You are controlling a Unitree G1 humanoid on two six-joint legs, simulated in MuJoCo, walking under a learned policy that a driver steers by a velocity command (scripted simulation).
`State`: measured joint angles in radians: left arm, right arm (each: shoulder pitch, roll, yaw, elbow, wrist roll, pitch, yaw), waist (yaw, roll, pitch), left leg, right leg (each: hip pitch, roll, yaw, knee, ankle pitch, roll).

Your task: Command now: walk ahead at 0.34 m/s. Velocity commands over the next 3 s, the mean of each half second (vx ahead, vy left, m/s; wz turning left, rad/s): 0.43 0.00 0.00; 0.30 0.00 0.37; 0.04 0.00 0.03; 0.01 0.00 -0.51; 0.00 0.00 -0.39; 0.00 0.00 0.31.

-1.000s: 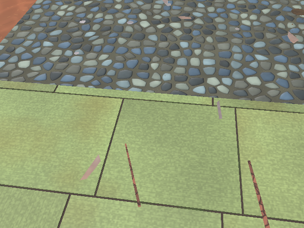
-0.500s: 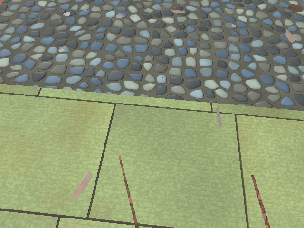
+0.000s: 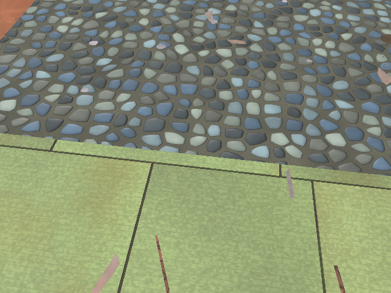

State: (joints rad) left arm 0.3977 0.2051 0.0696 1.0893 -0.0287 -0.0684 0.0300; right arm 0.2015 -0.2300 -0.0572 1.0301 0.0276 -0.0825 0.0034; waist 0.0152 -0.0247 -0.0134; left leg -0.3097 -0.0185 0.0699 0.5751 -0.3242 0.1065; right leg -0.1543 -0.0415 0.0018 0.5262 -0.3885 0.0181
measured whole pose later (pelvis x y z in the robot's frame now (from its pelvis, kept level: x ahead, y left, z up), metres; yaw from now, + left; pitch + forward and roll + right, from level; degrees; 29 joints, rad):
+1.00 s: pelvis +0.47 -0.01 -0.01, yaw +13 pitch +2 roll -3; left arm 0.18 0.27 0.07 0.95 -0.02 -0.03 0.05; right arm 0.09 -0.24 -0.08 0.80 0.00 -0.03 0.04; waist 0.02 0.01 0.04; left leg -0.48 0.03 0.05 0.56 -0.07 0.08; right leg -0.11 -0.03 -0.27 0.53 -0.41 0.00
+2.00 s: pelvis +0.54 +0.01 +0.01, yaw -7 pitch +2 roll +0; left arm 0.16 0.34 0.11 0.75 -0.02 0.05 0.03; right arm 0.15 -0.25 -0.07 0.76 -0.02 -0.01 -0.05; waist 0.00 -0.04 0.04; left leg -0.24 0.02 0.07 0.41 -0.22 0.02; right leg -0.55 0.00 0.06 1.11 -0.40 0.09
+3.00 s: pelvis +0.55 -0.02 +0.00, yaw -4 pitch +2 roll -1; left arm 0.20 0.30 0.09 0.72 0.01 0.01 0.04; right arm 0.12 -0.29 -0.07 0.67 0.02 0.06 0.01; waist 0.03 -0.01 0.06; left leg -0.47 0.05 0.04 0.90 -0.45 -0.03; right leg -0.25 -0.08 -0.20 0.53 -0.31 0.00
